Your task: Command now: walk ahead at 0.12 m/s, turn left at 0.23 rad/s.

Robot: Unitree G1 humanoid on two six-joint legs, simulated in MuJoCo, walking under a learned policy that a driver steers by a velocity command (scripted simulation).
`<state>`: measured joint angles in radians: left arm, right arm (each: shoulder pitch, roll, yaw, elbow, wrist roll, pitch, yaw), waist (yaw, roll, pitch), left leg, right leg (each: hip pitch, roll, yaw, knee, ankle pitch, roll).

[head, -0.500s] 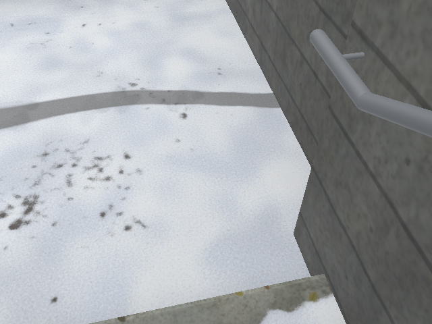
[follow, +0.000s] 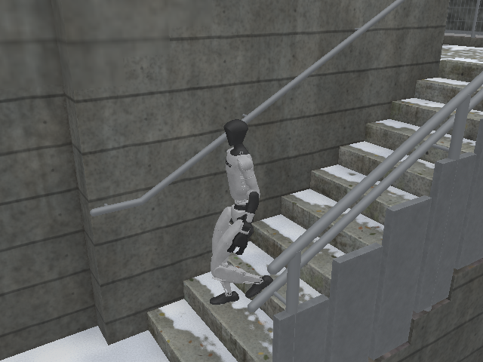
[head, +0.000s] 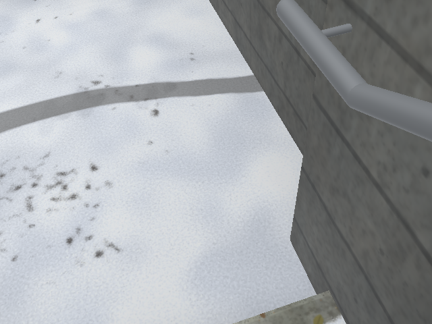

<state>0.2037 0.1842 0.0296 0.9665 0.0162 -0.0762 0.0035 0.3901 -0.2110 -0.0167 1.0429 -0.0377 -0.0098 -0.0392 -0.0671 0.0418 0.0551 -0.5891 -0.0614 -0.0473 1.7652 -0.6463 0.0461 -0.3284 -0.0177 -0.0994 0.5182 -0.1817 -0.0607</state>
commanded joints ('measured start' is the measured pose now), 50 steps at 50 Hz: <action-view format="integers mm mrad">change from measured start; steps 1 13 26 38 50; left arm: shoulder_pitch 108 180 68 -170 214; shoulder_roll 126 184 175 145 198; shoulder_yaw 11 9 36 13 32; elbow -38 -84 -188 -320 -243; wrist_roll -38 8 32 0 -21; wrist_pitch -49 55 172 157 96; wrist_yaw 48 70 41 45 49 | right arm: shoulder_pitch -99 -287 -224 -67 -250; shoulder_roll -102 13 -149 -170 -165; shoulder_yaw -25 9 -44 -67 -82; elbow -158 -291 -346 -369 -459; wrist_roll -50 -6 44 32 19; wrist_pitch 41 105 63 69 75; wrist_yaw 22 28 17 13 36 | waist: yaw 23 64 102 8 221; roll -110 -227 72 79 -107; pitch -51 -57 -147 -108 -55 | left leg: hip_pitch -72 28 397 489 -265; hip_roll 64 52 224 146 -92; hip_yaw -38 55 -272 -486 -448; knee -306 -762 -1244 -1400 -1215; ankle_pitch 400 238 1264 584 -176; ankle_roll -46 -33 226 155 39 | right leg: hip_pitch -35 90 -389 -393 580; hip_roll -340 -354 -19 38 21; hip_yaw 147 69 111 189 234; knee -180 22 807 445 -75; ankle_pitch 544 547 -235 -164 -293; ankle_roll -168 -150 103 105 15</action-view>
